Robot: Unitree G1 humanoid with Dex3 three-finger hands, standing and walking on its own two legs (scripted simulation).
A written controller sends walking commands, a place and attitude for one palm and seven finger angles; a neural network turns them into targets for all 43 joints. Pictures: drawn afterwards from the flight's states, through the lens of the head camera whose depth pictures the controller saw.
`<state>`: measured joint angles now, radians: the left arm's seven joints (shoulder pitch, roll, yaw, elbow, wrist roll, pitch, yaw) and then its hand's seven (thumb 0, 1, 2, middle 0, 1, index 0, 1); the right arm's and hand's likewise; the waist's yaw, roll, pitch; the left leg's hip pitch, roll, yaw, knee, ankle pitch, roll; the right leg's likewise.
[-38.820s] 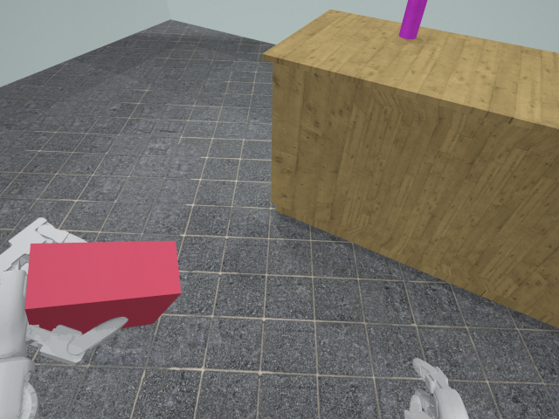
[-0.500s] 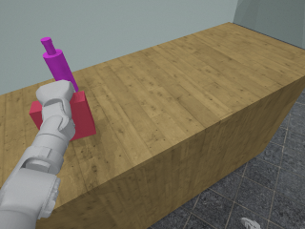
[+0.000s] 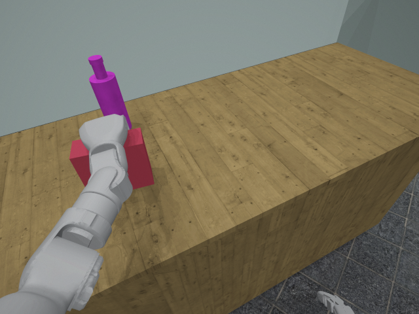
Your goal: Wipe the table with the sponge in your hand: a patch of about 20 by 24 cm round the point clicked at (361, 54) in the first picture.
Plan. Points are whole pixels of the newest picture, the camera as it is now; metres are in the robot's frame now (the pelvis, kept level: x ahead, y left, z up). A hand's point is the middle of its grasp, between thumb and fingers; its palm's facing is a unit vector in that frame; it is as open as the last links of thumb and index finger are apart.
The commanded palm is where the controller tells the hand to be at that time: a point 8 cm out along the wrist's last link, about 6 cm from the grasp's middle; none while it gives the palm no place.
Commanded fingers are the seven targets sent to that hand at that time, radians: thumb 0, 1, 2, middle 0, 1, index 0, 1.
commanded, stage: wipe back along the third lane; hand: left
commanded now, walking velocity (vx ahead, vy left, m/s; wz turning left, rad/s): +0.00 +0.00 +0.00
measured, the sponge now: (118, 171) +0.40 +0.24 +0.07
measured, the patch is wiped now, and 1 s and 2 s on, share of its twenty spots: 0.90 0.90 0.90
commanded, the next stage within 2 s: slide back across to the middle lane in 1.32 s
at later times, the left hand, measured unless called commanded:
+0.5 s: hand (118, 162) +0.37 +0.21 +0.13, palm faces +0.13 -0.06 -0.99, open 10.2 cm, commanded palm +0.32 +0.19 +0.16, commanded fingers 0.00 0.10 1.30 -1.20 -1.60 -1.20 -1.60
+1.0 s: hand (129, 179) +0.33 +0.18 +0.13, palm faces +0.17 -0.09 -0.98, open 10.1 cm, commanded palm +0.27 +0.16 +0.16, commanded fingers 0.00 0.10 1.30 -1.20 -1.60 -1.20 -1.60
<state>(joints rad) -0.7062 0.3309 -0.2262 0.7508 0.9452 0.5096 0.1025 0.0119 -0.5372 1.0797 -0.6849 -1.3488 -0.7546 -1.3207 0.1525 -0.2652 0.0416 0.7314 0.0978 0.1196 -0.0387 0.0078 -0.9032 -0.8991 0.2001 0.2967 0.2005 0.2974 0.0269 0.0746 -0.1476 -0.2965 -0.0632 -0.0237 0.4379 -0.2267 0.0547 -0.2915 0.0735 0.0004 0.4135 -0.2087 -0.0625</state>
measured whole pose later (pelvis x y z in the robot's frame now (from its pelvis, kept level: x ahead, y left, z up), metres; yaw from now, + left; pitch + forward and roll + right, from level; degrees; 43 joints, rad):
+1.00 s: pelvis +0.00 -0.01 +0.00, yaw +0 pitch -1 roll +0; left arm -0.33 0.29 -0.41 0.13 0.95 0.77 0.07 0.00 -0.51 1.07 -0.63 -1.41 -0.72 -1.36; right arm -0.02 -0.25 0.07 0.65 0.11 0.21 0.04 0.01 -0.90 -0.90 0.20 0.30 0.20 0.30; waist 0.08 0.10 -0.12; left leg -0.20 -0.06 -0.01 0.49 -0.27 0.05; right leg -0.21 0.08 0.01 0.49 -0.27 -0.07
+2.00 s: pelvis -0.01 -0.06 -0.01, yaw -7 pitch -3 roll +2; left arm 0.08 0.49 -0.07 -0.22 0.79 0.63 -0.02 -0.02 -0.53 1.07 -0.67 -1.37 -0.76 -1.31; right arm -0.02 -0.28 0.06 0.66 0.07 0.10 -0.05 0.01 -0.90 -0.90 0.20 0.30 0.20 0.30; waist 0.09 0.11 -0.09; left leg -0.18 -0.02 -0.08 0.53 -0.26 0.04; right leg -0.19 0.17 0.09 0.49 -0.23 -0.15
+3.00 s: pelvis -0.03 -0.01 -0.01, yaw -3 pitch -1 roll +0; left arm -0.37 0.49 -0.10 0.34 0.93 0.48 -0.08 -0.01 -0.54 1.07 -0.70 -1.35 -0.79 -1.29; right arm 0.10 -0.28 0.06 0.70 0.08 0.05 -0.09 0.01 -0.90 -0.90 0.20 0.30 0.20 0.30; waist 0.06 0.09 -0.10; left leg -0.26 -0.07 -0.10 0.52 -0.24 0.02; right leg -0.28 0.10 0.04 0.50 -0.22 -0.08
